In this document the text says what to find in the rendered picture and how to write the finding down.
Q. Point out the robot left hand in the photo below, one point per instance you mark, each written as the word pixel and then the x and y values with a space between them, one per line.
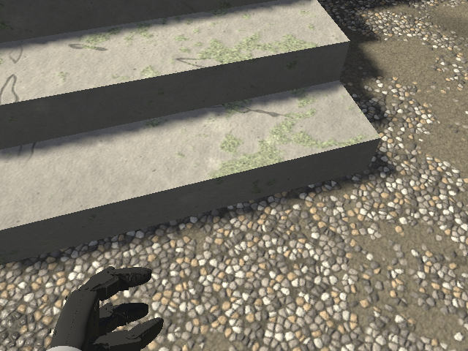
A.
pixel 84 325

